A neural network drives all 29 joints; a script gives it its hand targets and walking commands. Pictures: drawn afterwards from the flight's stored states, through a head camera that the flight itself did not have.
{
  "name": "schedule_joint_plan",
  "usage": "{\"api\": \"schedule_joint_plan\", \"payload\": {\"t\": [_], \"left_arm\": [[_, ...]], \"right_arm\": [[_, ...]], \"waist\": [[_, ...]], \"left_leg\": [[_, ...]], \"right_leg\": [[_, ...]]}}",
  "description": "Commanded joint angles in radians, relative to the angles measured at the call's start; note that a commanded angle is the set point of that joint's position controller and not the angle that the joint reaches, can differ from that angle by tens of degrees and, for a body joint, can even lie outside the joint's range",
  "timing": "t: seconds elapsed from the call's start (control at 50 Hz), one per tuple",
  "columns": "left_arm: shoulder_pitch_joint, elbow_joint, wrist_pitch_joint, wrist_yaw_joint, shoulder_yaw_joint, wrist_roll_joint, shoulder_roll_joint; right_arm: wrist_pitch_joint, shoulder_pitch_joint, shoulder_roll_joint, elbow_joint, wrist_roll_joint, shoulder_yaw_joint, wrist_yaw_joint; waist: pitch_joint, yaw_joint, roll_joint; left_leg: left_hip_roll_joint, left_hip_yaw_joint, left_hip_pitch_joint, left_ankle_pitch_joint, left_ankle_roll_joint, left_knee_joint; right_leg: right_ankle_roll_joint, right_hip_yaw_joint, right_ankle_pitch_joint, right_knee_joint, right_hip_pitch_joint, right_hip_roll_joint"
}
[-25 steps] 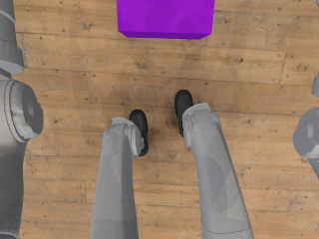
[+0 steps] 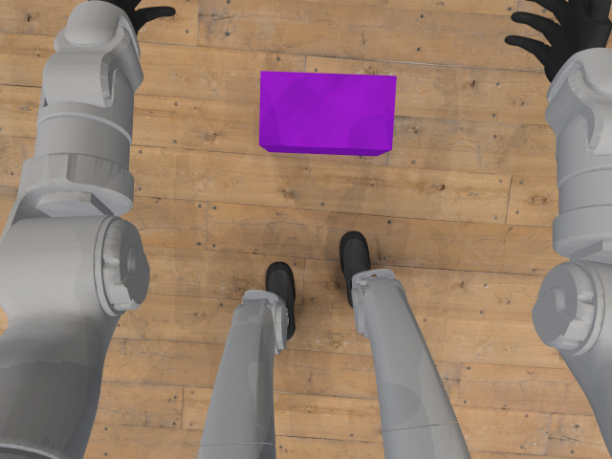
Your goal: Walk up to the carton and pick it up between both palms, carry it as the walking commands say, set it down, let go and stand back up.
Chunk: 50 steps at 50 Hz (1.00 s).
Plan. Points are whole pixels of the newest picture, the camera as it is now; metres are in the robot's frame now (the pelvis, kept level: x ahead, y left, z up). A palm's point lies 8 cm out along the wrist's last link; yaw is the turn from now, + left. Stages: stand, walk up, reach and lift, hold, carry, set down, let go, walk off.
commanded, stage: let go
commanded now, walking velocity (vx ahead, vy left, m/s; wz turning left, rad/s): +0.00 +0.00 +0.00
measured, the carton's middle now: (325, 118) +0.53 -0.07 -0.59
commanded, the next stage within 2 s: stand in 1.34 s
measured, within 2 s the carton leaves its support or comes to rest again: neither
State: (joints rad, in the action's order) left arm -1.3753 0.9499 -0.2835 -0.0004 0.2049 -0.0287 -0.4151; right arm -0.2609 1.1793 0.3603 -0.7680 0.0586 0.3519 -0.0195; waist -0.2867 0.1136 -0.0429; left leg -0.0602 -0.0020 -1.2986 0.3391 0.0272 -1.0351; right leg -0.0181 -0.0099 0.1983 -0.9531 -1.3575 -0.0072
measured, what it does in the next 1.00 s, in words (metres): rises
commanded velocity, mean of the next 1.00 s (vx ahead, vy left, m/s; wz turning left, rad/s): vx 0.00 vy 0.00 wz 0.00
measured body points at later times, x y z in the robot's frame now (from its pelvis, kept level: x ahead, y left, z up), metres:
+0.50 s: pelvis +0.07 -0.01 +0.07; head +0.26 -0.01 +0.48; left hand +0.42 +0.20 -0.04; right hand +0.35 -0.27 -0.03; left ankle +0.06 +0.10 -0.64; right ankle +0.11 -0.11 -0.64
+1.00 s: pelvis +0.10 +0.01 +0.10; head +0.13 +0.01 +0.55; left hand +0.27 +0.25 +0.02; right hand +0.25 -0.22 +0.02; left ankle +0.06 +0.10 -0.64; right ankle +0.11 -0.11 -0.64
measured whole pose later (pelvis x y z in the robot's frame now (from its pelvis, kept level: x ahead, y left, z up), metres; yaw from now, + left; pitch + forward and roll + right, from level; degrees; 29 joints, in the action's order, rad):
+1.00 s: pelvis +0.10 +0.01 +0.10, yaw -1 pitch -3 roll -1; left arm 0.23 0.43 -0.09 0.05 0.03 0.00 -0.21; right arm -0.10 -0.26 0.22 -0.38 0.00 0.04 -0.08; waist -0.12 0.00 -0.03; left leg -0.05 0.01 -0.08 0.31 0.05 -0.44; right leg 0.00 0.01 0.21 -0.43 -0.17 -0.02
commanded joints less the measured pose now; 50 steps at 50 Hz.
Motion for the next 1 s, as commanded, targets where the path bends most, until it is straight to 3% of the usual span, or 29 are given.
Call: {"api": "schedule_joint_plan", "payload": {"t": [0.0,0.06,0.12,0.18,0.28,0.52,0.66,0.78,0.92,0.98], "left_arm": [[-0.13,-0.153,0.036,-0.023,0.071,0.049,-0.109],[0.069,-0.224,0.046,-0.041,0.097,0.08,-0.043],[0.206,-0.319,0.071,-0.059,0.078,0.09,0.033],[0.367,-0.41,0.102,-0.06,0.059,0.098,0.065],[0.589,-0.475,0.15,-0.052,0.038,0.105,0.089],[1.053,-0.461,0.24,-0.016,-0.017,0.086,0.147],[1.331,-0.54,0.277,0.007,-0.078,0.058,0.145],[1.468,-0.592,0.281,0.024,-0.125,0.044,0.131],[1.525,-0.648,0.232,0.052,-0.152,0.026,0.126],[1.524,-0.649,0.21,0.057,-0.152,0.019,0.115]], "right_arm": [[0.048,0.101,0.146,0.122,-0.05,0.023,-0.027],[0.064,-0.077,0.125,0.147,-0.068,0.003,-0.061],[0.091,-0.191,0.11,0.196,-0.07,-0.016,-0.088],[0.112,-0.353,0.076,0.262,-0.063,-0.04,-0.102],[0.145,-0.589,0.021,0.314,-0.053,-0.093,-0.114],[0.231,-1.047,-0.031,0.378,-0.037,-0.195,-0.087],[0.262,-1.29,-0.028,0.428,-0.033,-0.248,-0.059],[0.257,-1.397,-0.025,0.475,-0.04,-0.279,-0.055],[0.19,-1.37,-0.031,0.51,-0.049,-0.276,-0.062],[0.163,-1.364,-0.034,0.51,-0.061,-0.267,-0.059]], "waist": [[1.493,0.036,-0.019],[1.443,0.019,-0.009],[1.322,0.024,0.016],[1.28,0.027,0.043],[1.157,0.004,0.043],[0.805,-0.049,0.039],[0.635,-0.072,0.031],[0.452,-0.094,0.008],[0.266,-0.105,-0.022],[0.237,-0.106,-0.004]], "left_leg": [[-0.019,0.039,0.338,-0.298,-0.065,0.11],[-0.027,0.031,0.367,-0.326,-0.062,0.161],[-0.03,0.03,0.321,-0.3,-0.056,0.212],[-0.033,0.026,0.313,-0.284,-0.053,0.247],[-0.028,0.026,0.346,-0.271,-0.054,0.299],[0.022,0.048,0.678,-0.306,-0.051,0.448],[0.051,0.067,0.923,-0.378,-0.033,0.556],[0.067,0.07,1.018,-0.369,-0.032,0.652],[0.095,0.08,0.96,-0.12,-0.038,0.759],[0.093,0.076,0.946,-0.096,-0.033,0.767]], "right_leg": [[0.011,0.017,-0.434,-0.007,0.823,-0.042],[0.007,0.035,-0.469,0.036,0.891,-0.032],[-0.001,0.055,-0.487,0.078,0.94,-0.022],[0.0,0.082,-0.524,0.113,1.069,-0.006],[0.009,0.098,-0.541,0.165,1.169,0.01],[0.028,0.078,-0.437,0.301,1.21,0.003],[0.034,0.056,-0.379,0.402,1.268,-0.015],[0.034,0.036,-0.287,0.488,1.332,-0.03],[0.032,0.005,-0.13,0.49,1.448,-0.053],[0.035,0.004,-0.119,0.48,1.487,-0.056]]}}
